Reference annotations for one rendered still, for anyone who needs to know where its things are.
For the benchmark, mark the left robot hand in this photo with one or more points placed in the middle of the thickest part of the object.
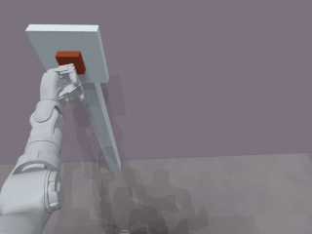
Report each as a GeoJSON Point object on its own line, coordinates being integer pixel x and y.
{"type": "Point", "coordinates": [52, 87]}

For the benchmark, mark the button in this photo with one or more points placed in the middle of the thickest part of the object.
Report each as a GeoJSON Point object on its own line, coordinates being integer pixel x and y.
{"type": "Point", "coordinates": [68, 57]}

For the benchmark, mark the panel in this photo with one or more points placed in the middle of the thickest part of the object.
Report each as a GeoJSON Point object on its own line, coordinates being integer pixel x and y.
{"type": "Point", "coordinates": [47, 40]}

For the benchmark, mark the left robot forearm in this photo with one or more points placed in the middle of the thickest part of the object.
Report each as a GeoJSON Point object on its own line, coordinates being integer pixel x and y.
{"type": "Point", "coordinates": [45, 141]}

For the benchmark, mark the robot left upper arm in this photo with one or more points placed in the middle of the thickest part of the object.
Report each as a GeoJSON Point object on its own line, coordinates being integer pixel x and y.
{"type": "Point", "coordinates": [29, 200]}

